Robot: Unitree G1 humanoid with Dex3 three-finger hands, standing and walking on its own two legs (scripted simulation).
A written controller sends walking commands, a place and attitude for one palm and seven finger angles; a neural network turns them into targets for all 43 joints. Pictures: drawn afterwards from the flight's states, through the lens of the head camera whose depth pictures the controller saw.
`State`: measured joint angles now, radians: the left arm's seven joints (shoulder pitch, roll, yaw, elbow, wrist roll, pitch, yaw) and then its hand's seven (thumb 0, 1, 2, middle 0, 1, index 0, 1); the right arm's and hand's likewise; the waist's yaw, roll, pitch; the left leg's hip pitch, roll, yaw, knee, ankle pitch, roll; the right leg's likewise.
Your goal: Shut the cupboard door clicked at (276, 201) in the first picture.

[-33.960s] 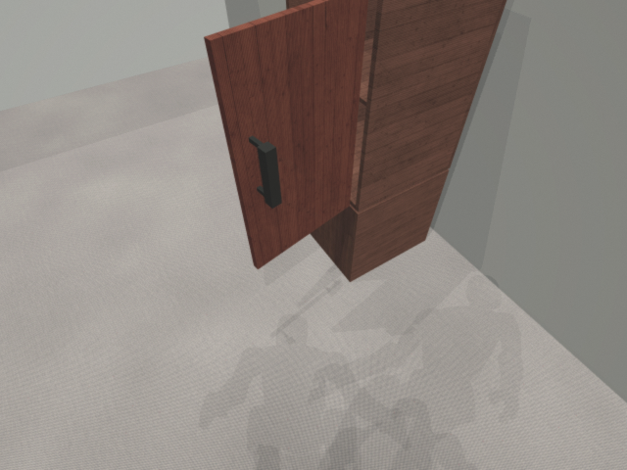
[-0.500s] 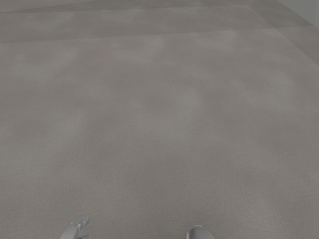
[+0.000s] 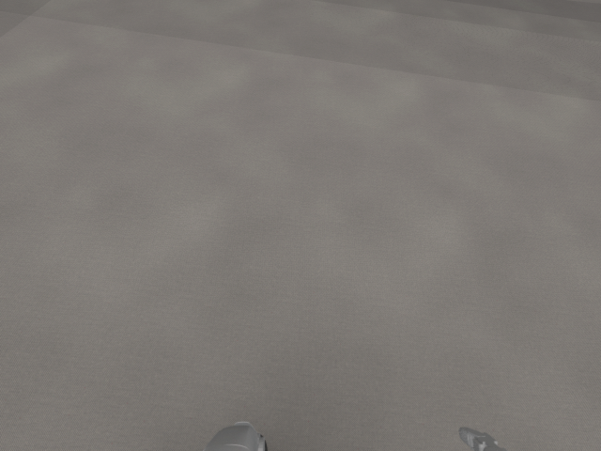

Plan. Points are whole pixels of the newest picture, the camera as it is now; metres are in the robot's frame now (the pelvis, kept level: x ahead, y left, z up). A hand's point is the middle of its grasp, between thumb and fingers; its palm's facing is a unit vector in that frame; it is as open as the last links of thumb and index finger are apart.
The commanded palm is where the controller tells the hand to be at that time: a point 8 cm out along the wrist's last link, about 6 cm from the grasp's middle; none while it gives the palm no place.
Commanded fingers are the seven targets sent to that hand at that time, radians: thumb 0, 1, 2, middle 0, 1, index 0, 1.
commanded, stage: turn to face it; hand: left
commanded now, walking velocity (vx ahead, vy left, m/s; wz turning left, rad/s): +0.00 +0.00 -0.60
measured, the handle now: out of the picture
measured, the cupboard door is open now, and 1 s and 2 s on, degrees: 63 63 63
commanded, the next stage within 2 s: none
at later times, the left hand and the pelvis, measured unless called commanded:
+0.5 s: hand (185, 443) +0.14 +0.17 -0.15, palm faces -0.17 -0.95 -0.26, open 7.4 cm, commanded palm none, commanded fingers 0.00 0.90 0.90 -0.20 -0.30 -0.20 -0.30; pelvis +0.05 -0.01 +0.00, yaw -16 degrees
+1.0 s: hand (212, 338) +0.29 +0.17 -0.15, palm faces -0.49 -0.85 -0.19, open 7.4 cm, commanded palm none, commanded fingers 0.00 0.90 0.90 -0.20 -0.30 -0.20 -0.30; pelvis +0.10 +0.04 +0.02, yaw -33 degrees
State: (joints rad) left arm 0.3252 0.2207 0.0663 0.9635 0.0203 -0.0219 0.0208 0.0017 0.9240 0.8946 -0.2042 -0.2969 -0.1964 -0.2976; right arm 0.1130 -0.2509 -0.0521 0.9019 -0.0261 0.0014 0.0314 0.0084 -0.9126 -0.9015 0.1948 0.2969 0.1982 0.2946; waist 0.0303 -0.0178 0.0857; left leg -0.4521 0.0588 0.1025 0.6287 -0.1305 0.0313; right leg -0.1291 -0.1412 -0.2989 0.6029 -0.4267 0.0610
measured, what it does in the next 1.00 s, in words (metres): walks ahead, turning right: right foot, then left foot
